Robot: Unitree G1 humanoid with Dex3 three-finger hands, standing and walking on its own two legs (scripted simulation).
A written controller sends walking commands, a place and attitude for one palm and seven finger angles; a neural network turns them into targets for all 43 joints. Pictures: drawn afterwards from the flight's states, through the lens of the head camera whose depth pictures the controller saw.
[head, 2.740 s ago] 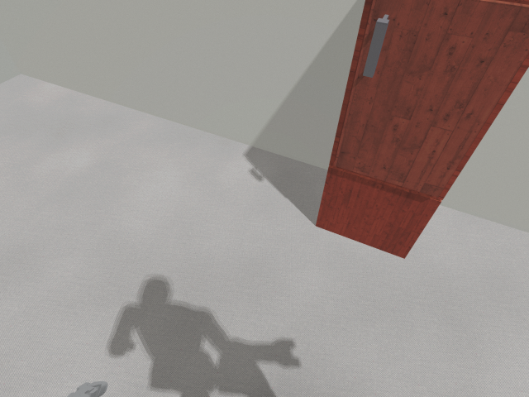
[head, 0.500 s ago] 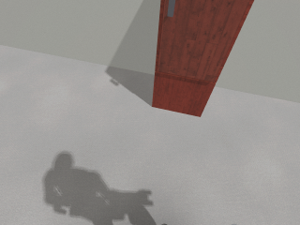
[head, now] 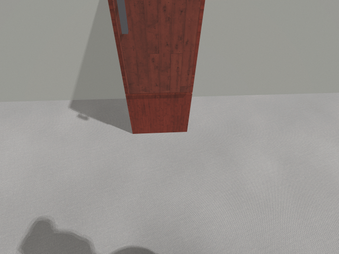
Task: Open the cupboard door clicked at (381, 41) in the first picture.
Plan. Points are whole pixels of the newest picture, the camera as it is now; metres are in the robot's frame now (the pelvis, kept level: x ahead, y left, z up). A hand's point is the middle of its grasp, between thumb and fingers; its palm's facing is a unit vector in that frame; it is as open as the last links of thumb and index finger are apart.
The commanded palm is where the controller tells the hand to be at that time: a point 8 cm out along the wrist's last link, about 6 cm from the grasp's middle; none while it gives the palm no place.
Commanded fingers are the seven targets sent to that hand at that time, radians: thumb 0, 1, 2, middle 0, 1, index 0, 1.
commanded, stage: take the last steps up to it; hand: left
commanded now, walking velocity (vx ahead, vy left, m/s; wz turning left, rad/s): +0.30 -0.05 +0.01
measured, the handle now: (123, 14) +1.00 +0.20 +0.12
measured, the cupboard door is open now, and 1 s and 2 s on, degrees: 0 0 0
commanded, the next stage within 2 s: come to a stop and stand still in 1.06 s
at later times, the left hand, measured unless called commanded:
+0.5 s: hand out of the picture +0.05 +0.14 -0.20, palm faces +0.12 -0.99 -0.13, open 7.3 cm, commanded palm none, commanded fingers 0.00 0.90 0.90 -0.20 -0.30 -0.20 -0.30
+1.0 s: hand (119, 167) +0.43 +0.17 -0.17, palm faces +0.00 -0.99 -0.17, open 7.3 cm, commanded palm none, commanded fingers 0.00 0.90 0.90 -0.20 -0.30 -0.20 -0.30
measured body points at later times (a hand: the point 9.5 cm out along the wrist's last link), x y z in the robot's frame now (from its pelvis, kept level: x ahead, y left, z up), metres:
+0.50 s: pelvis +0.17 +0.00 -0.03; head +0.20 +0.02 +0.42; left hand +0.05 +0.20 -0.19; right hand +0.28 -0.23 -0.16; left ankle +0.27 +0.08 -0.75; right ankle +0.00 -0.14 -0.74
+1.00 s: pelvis +0.35 -0.01 +0.00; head +0.37 +0.00 +0.45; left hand +0.43 +0.23 -0.15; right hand +0.27 -0.21 -0.15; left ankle +0.27 +0.08 -0.74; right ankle +0.45 -0.15 -0.71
